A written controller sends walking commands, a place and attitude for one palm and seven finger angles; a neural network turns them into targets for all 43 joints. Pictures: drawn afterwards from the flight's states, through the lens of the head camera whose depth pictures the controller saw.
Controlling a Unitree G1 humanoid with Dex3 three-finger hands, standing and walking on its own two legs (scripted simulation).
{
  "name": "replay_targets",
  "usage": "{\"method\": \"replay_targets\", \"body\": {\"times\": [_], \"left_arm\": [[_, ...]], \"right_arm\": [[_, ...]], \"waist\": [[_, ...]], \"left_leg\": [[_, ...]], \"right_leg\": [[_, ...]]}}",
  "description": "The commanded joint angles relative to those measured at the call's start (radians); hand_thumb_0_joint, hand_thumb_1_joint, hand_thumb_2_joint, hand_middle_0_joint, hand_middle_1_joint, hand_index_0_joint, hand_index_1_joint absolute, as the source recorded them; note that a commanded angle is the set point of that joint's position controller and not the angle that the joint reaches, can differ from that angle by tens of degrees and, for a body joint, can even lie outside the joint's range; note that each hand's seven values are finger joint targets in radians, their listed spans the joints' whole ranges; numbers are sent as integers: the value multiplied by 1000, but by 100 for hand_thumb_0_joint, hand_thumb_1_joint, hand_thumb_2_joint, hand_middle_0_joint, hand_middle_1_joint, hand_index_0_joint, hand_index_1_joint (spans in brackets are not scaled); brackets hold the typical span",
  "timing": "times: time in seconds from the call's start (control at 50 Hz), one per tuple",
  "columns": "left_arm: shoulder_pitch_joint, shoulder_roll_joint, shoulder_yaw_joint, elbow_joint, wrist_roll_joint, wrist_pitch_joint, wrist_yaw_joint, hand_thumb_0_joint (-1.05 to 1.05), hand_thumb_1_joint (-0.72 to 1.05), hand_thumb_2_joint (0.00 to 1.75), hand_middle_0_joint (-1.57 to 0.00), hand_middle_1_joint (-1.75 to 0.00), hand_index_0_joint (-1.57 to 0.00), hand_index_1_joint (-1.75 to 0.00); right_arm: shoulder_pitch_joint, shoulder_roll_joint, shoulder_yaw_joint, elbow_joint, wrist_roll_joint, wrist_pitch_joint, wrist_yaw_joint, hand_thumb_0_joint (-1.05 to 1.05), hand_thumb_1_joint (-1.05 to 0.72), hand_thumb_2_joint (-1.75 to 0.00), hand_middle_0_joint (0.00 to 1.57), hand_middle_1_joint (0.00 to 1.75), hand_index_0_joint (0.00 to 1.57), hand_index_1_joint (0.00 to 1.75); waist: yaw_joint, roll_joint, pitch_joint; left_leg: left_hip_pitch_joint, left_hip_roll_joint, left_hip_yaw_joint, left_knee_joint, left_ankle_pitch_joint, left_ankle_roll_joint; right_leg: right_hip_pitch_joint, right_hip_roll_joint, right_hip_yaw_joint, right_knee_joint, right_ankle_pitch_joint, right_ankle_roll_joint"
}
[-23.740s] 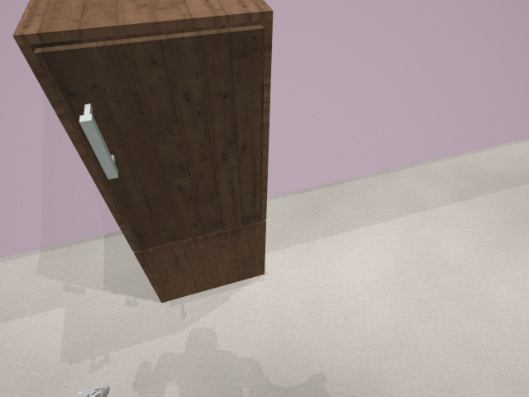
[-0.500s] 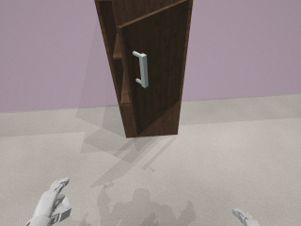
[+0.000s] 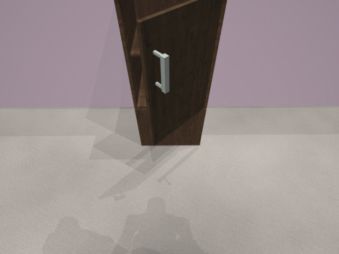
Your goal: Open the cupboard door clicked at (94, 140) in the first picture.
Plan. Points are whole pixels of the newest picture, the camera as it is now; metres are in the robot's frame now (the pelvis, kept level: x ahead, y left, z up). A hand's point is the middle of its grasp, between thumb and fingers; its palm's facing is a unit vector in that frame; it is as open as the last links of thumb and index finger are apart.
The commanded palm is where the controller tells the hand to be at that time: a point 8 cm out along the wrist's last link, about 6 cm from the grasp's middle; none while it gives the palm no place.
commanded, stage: let the arm hang, fingers relaxed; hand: left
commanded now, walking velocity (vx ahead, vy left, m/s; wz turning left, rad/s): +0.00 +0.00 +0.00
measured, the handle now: (161, 72) +0.65 +0.07 +0.06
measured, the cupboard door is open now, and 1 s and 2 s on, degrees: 44 44 44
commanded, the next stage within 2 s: look to check the result in 0.42 s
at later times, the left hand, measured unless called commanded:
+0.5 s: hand out of the picture +0.07 +0.16 -0.17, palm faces +0.00 -0.98 -0.21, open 7.3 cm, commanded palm none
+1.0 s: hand out of the picture +0.05 +0.17 -0.17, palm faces +0.00 -0.97 -0.24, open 7.4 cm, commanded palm none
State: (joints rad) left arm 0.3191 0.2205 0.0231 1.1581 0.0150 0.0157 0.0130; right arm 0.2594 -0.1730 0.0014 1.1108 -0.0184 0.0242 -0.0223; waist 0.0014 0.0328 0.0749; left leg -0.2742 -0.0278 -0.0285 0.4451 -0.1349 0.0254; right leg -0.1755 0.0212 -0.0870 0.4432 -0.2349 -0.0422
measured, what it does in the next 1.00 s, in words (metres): stands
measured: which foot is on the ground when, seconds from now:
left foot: down 0.00-1.00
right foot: down 0.00-1.00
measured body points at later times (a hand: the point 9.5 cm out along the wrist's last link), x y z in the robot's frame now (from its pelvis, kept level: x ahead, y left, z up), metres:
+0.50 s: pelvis +0.03 -0.02 +0.00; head +0.04 -0.02 +0.45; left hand +0.07 +0.22 -0.15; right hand +0.05 -0.25 -0.16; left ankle +0.07 +0.10 -0.74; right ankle +0.01 -0.09 -0.74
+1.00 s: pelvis +0.04 -0.02 +0.01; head +0.06 -0.03 +0.45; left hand +0.06 +0.22 -0.15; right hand +0.06 -0.27 -0.16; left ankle +0.07 +0.10 -0.74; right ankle +0.01 -0.09 -0.74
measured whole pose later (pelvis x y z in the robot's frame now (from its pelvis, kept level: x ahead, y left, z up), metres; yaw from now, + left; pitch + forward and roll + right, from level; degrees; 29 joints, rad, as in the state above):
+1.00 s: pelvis +0.04 -0.02 +0.01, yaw -1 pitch -2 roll +0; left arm 0.23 0.20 0.02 1.15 0.01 -0.01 0.02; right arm 0.18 -0.21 0.00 1.15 -0.02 0.01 -0.03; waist 0.00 0.02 0.07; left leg -0.17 0.00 -0.02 0.37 -0.17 -0.01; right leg -0.07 0.05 -0.07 0.35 -0.25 -0.07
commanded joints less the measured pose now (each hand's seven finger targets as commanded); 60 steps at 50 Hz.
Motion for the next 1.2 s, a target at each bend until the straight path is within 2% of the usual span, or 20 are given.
{"method": "replay_targets", "body": {"times": [0.0,0.12,0.24,0.34,0.4,0.46,0.54,0.66,0.88,0.92,0.98,1.08,1.1,1.12,1.14,1.18], "left_arm": [[6,110,14,-41,-5,-22,12,0,90,90,-20,-30,-20,-30],[-24,105,10,-46,-6,-27,16,0,90,90,-20,-30,-20,-30],[-40,107,12,-50,-7,-36,20,0,90,90,-20,-30,-20,-30],[-53,108,14,-53,-9,-41,23,0,90,90,-20,-30,-20,-30],[-64,99,12,-51,-10,-39,23,0,90,90,-20,-30,-20,-30],[-66,97,14,-49,-9,-39,23,0,90,90,-20,-30,-20,-30],[-64,105,16,-51,-9,-43,22,0,90,90,-20,-30,-20,-30],[-63,107,15,-48,-10,-43,23,0,90,90,-20,-30,-20,-30],[-59,116,12,-40,-10,-42,23,0,90,90,-20,-30,-20,-30],[-57,122,13,-40,-11,-44,22,0,90,90,-20,-30,-20,-30],[-59,125,14,-41,-11,-45,23,0,90,90,-20,-30,-20,-30],[-62,125,12,-41,-10,-45,22,0,90,90,-20,-30,-20,-30],[-64,121,13,-42,-10,-43,22,0,90,90,-20,-30,-20,-30],[-48,88,11,-41,-11,-34,24,0,90,90,-20,-30,-20,-30],[-36,83,13,-44,-10,-28,26,0,90,90,-20,-30,-20,-30],[-42,105,29,-58,-7,-15,24,0,90,90,-20,-30,-20,-30]], "right_arm": [[27,-141,-31,-23,-3,-16,-7,0,-90,-90,20,30,20,30],[7,-125,-24,-5,-4,-19,-4,0,-90,-90,20,30,20,30],[-15,-126,-17,-1,-1,-31,-6,0,-90,-90,20,30,20,30],[-24,-129,-17,1,0,-35,-10,0,-90,-90,20,30,20,30],[-30,-123,-15,5,-1,-32,-11,0,-90,-90,20,30,20,30],[-34,-126,-17,6,-2,-31,-12,0,-90,-90,20,30,20,30],[-32,-138,-20,0,0,-32,-14,0,-90,-90,20,30,20,30],[-38,-143,-22,3,1,-30,-15,0,-90,-90,20,30,20,30],[-48,-151,-21,8,2,-27,-15,0,-90,-90,20,30,20,30],[-48,-154,-21,9,2,-28,-15,0,-90,-90,20,30,20,30],[-51,-156,-21,9,1,-29,-15,0,-90,-90,20,30,20,30],[-56,-160,-21,7,1,-28,-15,0,-90,-90,20,30,20,30],[-50,-154,-20,10,0,-27,-16,0,-90,-90,20,30,20,30],[-33,-117,-16,14,-1,-23,-18,0,-90,-90,20,30,20,30],[-18,-106,-16,11,0,-16,-21,0,-90,-90,20,30,20,30],[-11,-116,-29,3,0,-8,-26,0,-90,-90,20,30,20,30]], "waist": [[-5,-60,12],[-9,-59,20],[1,-15,-26],[-1,-18,-56],[-3,-6,-22],[-4,-5,-16],[-6,-25,-45],[-9,-45,-41],[-8,-41,-18],[-8,-48,-29],[-7,-28,-40],[-7,-33,-14],[-9,-35,-17],[-9,-23,-23],[-8,-43,-32],[-8,-50,-20]], "left_leg": [[12,105,-129,-124,-155,26],[52,101,-101,-105,-56,17],[64,113,-97,-104,82,16],[90,115,-81,-94,142,9],[86,113,-78,-103,122,4],[93,112,-76,-102,109,3],[114,116,-72,-98,121,5],[132,118,-64,-96,120,5],[138,121,-60,-106,98,5],[141,120,-58,-105,101,4],[145,119,-57,-103,114,4],[139,120,-57,-106,92,3],[144,125,-49,-104,98,-1],[146,128,-32,-87,105,-7],[143,127,-18,-63,96,-10],[107,129,13,-28,58,-17]], "right_leg": [[-71,-122,139,-145,-173,-34],[-78,-135,145,-157,-125,-31],[9,-135,135,-132,39,-19],[53,-144,132,-131,157,-16],[41,-143,135,-144,138,-14],[38,-143,136,-156,120,-16],[55,-140,140,-160,150,-15],[52,-143,138,-167,171,-12],[38,-141,149,-183,147,-11],[46,-142,147,-181,162,-8],[58,-144,150,-178,188,-7],[40,-142,156,-192,152,-5],[37,-139,162,-186,174,-7],[34,-143,168,-173,211,-3],[32,-141,175,-160,239,2],[32,-153,203,-135,278,-10]]}}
